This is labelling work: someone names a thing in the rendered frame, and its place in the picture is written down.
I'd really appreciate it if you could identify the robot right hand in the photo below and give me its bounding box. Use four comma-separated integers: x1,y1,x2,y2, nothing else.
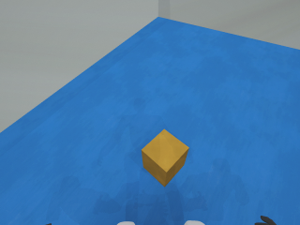
254,216,277,225

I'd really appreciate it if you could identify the carton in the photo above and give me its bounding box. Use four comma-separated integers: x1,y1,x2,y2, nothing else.
142,129,189,187

